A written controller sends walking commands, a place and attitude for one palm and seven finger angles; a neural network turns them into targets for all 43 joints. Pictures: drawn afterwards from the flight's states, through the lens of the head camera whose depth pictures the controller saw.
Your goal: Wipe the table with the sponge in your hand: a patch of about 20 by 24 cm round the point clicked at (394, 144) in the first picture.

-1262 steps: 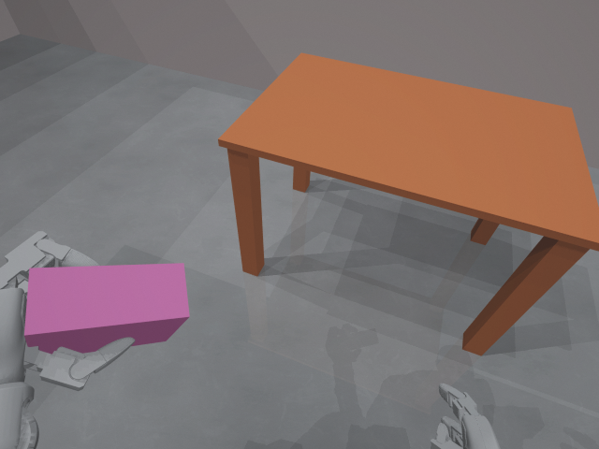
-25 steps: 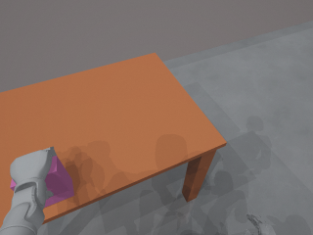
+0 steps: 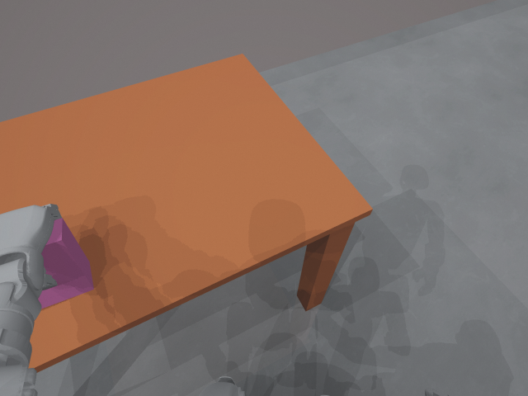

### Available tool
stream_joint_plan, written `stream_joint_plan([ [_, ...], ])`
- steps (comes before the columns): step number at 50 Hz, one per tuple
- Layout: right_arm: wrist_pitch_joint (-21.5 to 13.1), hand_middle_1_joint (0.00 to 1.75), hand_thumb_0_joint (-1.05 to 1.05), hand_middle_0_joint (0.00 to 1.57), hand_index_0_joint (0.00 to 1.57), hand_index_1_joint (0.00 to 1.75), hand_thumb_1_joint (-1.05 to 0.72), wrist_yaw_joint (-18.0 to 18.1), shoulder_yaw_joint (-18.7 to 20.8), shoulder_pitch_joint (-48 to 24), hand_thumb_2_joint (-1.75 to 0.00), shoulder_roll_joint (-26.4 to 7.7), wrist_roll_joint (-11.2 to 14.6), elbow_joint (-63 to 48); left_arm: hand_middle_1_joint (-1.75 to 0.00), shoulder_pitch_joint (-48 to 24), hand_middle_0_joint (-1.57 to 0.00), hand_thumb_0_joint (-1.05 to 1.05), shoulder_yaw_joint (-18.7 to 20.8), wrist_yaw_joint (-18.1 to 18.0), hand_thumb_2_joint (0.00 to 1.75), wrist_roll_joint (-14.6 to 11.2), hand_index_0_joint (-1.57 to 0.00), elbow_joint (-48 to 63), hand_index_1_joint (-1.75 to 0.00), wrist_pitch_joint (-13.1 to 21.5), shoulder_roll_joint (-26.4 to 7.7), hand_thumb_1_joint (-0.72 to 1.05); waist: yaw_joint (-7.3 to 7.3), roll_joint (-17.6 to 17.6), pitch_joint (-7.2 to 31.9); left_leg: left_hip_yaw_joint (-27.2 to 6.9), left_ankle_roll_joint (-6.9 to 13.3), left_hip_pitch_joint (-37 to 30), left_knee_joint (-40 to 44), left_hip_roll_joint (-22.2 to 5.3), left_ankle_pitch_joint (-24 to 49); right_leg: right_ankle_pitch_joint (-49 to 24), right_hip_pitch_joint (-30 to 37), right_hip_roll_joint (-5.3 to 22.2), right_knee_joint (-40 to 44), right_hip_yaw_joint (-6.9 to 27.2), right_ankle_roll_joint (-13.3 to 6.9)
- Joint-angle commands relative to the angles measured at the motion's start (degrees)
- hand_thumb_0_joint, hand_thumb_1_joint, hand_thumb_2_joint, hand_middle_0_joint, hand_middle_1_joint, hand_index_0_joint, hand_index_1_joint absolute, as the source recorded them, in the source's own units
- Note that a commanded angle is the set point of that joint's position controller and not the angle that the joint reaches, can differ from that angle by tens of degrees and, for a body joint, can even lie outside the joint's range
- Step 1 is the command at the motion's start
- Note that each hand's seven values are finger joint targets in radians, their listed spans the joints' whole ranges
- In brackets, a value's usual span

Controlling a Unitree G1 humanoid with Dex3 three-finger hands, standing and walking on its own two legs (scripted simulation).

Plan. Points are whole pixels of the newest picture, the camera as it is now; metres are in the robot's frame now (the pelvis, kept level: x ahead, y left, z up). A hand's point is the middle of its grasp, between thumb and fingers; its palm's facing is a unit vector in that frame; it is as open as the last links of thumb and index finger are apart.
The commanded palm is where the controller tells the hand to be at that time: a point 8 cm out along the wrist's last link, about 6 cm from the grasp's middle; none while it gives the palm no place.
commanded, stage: wipe forward along the first lane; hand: left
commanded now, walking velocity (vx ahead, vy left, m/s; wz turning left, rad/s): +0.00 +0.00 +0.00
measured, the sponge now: (50, 274) +0.29 +0.40 -0.05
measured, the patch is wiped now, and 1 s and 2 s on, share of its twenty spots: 0.05 0.30 0.55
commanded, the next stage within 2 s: slide across to the middle lane in 1.02 s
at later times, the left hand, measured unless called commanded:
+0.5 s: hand (30, 225) +0.36 +0.43 +0.00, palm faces -0.21 +0.02 -0.98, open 10.2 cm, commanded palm +0.37 +0.41 +0.03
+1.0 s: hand (25, 205) +0.40 +0.46 +0.00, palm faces -0.21 +0.02 -0.98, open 10.2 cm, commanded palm +0.42 +0.43 +0.03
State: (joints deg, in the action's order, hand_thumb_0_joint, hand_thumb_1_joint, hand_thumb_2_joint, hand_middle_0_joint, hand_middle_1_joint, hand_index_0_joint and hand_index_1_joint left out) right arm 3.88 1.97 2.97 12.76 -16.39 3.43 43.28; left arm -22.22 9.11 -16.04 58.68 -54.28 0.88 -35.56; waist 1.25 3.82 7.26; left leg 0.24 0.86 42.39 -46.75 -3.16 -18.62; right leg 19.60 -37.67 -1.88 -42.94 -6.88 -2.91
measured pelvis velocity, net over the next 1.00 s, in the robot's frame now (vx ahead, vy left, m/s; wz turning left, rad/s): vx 0.00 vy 0.03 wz -0.02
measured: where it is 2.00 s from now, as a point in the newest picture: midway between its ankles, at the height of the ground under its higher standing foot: outside the picture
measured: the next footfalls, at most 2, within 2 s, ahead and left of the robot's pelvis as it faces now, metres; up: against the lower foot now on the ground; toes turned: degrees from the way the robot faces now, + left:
none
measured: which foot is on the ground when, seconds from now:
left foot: down 0.00-1.00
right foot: down 0.00-1.00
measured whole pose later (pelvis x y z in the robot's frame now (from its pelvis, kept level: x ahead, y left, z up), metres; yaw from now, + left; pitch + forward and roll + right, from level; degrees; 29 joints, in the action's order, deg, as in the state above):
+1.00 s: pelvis +0.00 +0.03 -0.02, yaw -1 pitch +22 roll -5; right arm 4.5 0.9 1.0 16.0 -16.8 3.2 42.0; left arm -43.2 9.7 -13.1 62.6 -70.1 2.6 -48.5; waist -2.8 2.8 8.0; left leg -0.5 2.6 55.9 -55.1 -3.1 -21.8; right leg 21.1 -49.5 -1.8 -48.1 -7.2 -1.1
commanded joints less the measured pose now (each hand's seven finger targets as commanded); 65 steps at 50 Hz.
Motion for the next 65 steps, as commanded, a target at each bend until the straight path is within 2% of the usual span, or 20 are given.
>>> stream_joint_plan([
  [1,-2.1,0.3,0.0,0.2,0.2,0.3,-0.9,0.4,2.8,1.4,-0.9,-9.3,-0.1,-5.4,-1.6,-15.2,-1.2,0.0,3.4,-4.5,1.3,1.6,-1.2,0.8,-1.6,-0.9,-18.1,0.1,-3.16,-6.1,10.8,-0.3,3.6,-1.5,2.3,3.1,1.2,-4.6,6.3,0.5,7.8,7.8,0.8],
  [3,-2.3,0.3,0.0,0.2,0.2,0.3,-0.9,0.5,2.7,1.9,-0.9,-9.7,0.1,-5.0,-1.6,-17.4,-1.2,0.0,5.6,-4.7,1.3,1.4,-1.2,-0.5,-1.6,-0.9,-21.5,0.1,-3.2,-6.6,11.2,-0.5,3.7,0.3,1.9,3.0,-0.3,-2.5,6.1,0.4,7.7,8.2,0.8],
  [7,-2.5,0.3,0.0,0.2,0.2,0.3,-0.9,0.4,2.4,3.0,-0.9,-10.0,0.3,-4.9,-1.6,-20.6,-1.2,0.0,4.7,-4.2,1.3,1.8,-1.2,-3.3,-1.6,-0.9,-23.8,0.1,-3.85,-5.2,12.0,-0.3,3.8,2.7,0.7,2.9,-2.1,-0.6,5.5,0.5,7.3,9.1,0.8],
  [9,-2.6,0.3,0.0,0.2,0.2,0.3,-0.9,0.3,2.3,3.9,-0.9,-9.9,0.4,-5.0,-1.6,-21.9,-1.2,0.0,3.4,-3.6,1.3,2.0,-1.2,-3.9,-1.6,-0.8,-23.1,0.1,-4.05,-3.0,13.1,-0.6,3.9,2.0,0.7,3.0,-1.9,-0.7,4.6,0.2,6.6,8.3,0.6],
  [14,-2.8,0.3,0.0,0.2,0.2,0.3,-0.9,0.3,2.2,5.2,-0.9,-10.1,0.4,-5.2,-1.6,-23.5,-1.2,0.0,2.8,-2.1,1.3,1.7,-1.2,-5.0,-1.6,-0.2,-23.7,0.1,-4.23,-2.5,14.8,-1.0,4.1,1.3,0.4,2.8,-1.7,-0.5,3.2,-0.4,6.0,7.6,0.5],
  [21,-3.2,0.3,0.0,0.2,0.2,0.3,-0.9,0.5,1.9,6.4,-0.9,-10.4,0.2,-5.0,-1.6,-28.9,-1.2,0.0,2.6,-2.6,1.3,2.4,-1.2,-6.0,-1.6,1.3,-25.1,0.1,-5.79,-2.6,13.4,-1.5,4.1,2.8,-0.5,2.4,-3.7,1.9,-1.3,-0.9,5.0,6.8,0.5],
  [23,-3.3,0.3,0.0,0.2,0.2,0.3,-0.9,0.3,2.1,7.0,-0.9,-10.2,0.0,-5.0,-1.6,-29.8,-1.2,0.0,1.9,-2.8,1.3,2.7,-1.2,-5.7,-1.6,1.8,-23.6,0.1,-5.9,-1.7,15.4,-1.9,4.1,1.2,-0.6,2.4,-1.9,0.2,-2.2,-1.1,4.0,6.0,0.3],
  [28,-2.7,0.3,0.0,0.2,0.2,0.3,-0.9,0.1,2.0,7.8,-0.9,-10.5,-0.1,-4.6,-1.6,-29.7,-1.2,0.0,3.1,-2.6,1.3,2.2,-1.2,-7.3,-1.6,1.0,-25.2,0.1,-5.75,-2.1,17.4,-2.0,4.0,0.6,-1.4,2.3,1.4,-3.1,-1.3,-1.3,3.3,5.6,0.3],
  [31,-2.3,0.3,0.0,0.2,0.2,0.3,-0.9,0.0,1.9,8.0,-0.9,-10.6,0.1,-4.6,-1.6,-30.8,-1.2,0.0,0.5,-1.9,1.3,2.5,-1.2,-8.4,-1.6,0.1,-23.2,0.1,-6.69,-2.8,15.1,-2.1,4.0,-0.1,-0.9,2.2,0.5,-1.9,-3.4,-1.3,4.0,5.2,0.5],
  [33,-2.1,0.3,0.0,0.2,0.2,0.3,-0.9,0.1,1.7,8.3,-0.9,-10.7,0.0,-4.4,-1.6,-32.9,-1.2,0.0,2.0,-1.4,1.3,2.7,-1.2,-7.5,-1.6,0.4,-25.6,0.1,-6.52,-0.8,16.5,-2.3,4.0,-0.9,-0.9,2.1,1.9,-2.9,-3.0,-1.4,3.5,5.2,0.2],
  [37,-1.7,0.3,0.0,0.2,0.2,0.3,-0.9,0.2,1.6,9.3,-0.9,-11.0,-0.2,-4.4,-1.6,-32.4,-1.2,0.0,2.8,-1.1,1.3,3.6,-1.2,-8.9,-1.6,1.4,-27.1,0.1,-6.7,-2.9,16.7,-2.1,4.1,0.3,-2.1,2.1,3.2,-4.4,-3.2,-1.8,3.0,5.1,0.3],
  [39,-1.3,0.3,0.0,0.2,0.2,0.3,-0.9,0.0,1.7,9.8,-0.9,-11.0,-0.4,-4.4,-1.6,-31.6,-1.2,0.0,4.0,-1.0,1.3,4.3,-1.2,-8.9,-1.6,2.2,-28.3,0.1,-5.84,-0.4,17.4,-2.4,3.8,-0.8,-2.4,2.3,5.0,-5.1,-3.9,-1.9,2.2,4.6,-0.1],
  [42,-0.9,0.3,0.0,0.2,0.2,0.3,-0.9,-0.2,1.7,10.0,-0.9,-11.2,-0.5,-4.5,-1.6,-32.3,-1.2,0.0,3.8,-1.3,1.3,4.0,-1.2,-9.3,-1.6,2.1,-28.1,0.1,-6.48,-2.2,17.2,-2.3,3.9,-0.5,-2.5,2.1,5.0,-5.3,-4.0,-2.0,2.4,4.6,0.1],
  [48,-0.3,0.3,0.0,0.2,0.2,0.3,-0.9,-0.3,1.7,10.7,-0.9,-11.3,-0.5,-4.1,-1.6,-37.0,-1.2,0.0,1.6,-0.1,1.3,4.2,-1.2,-9.1,-1.6,1.2,-26.9,0.1,-7.47,1.5,17.4,-3.9,3.6,-4.5,-1.3,1.7,6.2,-4.4,-7.4,-1.8,2.1,3.7,-0.2],
  [52,0.3,0.3,0.0,0.2,0.2,0.3,-0.9,0.1,1.5,11.5,-0.9,-11.7,-0.6,-4.0,-1.6,-37.0,-1.2,0.0,2.6,0.5,1.3,4.4,-1.2,-10.2,-1.6,1.5,-29.3,0.1,-7.77,-0.4,18.1,-3.4,3.7,-2.9,-2.2,1.8,6.3,-4.7,-6.6,-2.2,2.2,4.0,0.0],
  [54,0.4,0.3,0.0,0.2,0.2,0.3,-0.9,0.1,1.4,12.0,-0.9,-12.0,-0.8,-3.7,-1.6,-38.4,-1.2,0.0,3.5,0.8,1.3,4.7,-1.2,-9.8,-1.6,2.4,-30.8,0.1,-7.58,1.5,18.1,-3.8,3.7,-3.9,-2.6,1.5,7.3,-4.8,-8.1,-2.2,1.5,3.7,-0.3],
  [56,0.6,0.3,0.0,0.2,0.2,0.3,-0.9,0.1,1.4,12.1,-0.9,-11.9,-0.8,-4.1,-1.6,-37.5,-1.2,0.0,3.3,0.8,1.3,5.0,-1.2,-10.2,-1.6,2.8,-30.4,0.1,-7.59,0.3,18.7,-3.8,3.7,-3.4,-2.8,1.6,7.3,-4.7,-8.1,-2.4,1.4,3.7,-0.2],
  [59,0.8,0.3,0.0,0.2,0.2,0.3,-0.9,-0.2,2.0,12.7,-0.9,-11.4,-1.0,-3.9,-1.6,-37.7,-1.2,0.0,1.6,0.6,1.3,4.4,-1.2,-7.4,-1.6,3.5,-27.1,0.1,-7.49,3.9,21.0,-4.6,3.2,-8.2,-2.1,1.3,9.7,-5.2,-9.2,-2.4,1.6,3.5,-0.4],
  [62,1.0,0.3,0.0,0.2,0.2,0.3,-0.9,-0.3,2.4,12.4,-0.9,-11.1,-1.0,-3.4,-1.6,-37.6,-1.2,0.0,1.1,0.1,1.3,2.0,-1.2,-5.3,-1.6,3.0,-24.7,0.1,-7.67,2.6,22.5,-4.8,3.0,-10.7,-1.1,1.0,10.3,-5.5,-7.9,-2.3,2.6,3.4,-0.2],
  [65,0.7,0.3,0.0,0.2,0.2,0.3,-0.9,-0.1,2.3,12.0,-0.9,-10.9,-0.9,-2.2,-1.6,-41.3,-1.2,0.0,-0.4,-0.3,1.3,0.1,-1.2,-3.8,-1.6,2.3,-22.9,0.1,-8.54,4.4,21.9,-5.7,2.6,-13.1,0.8,0.6,8.8,-4.4,-8.9,-2.1,3.4,3.1,-0.1],
])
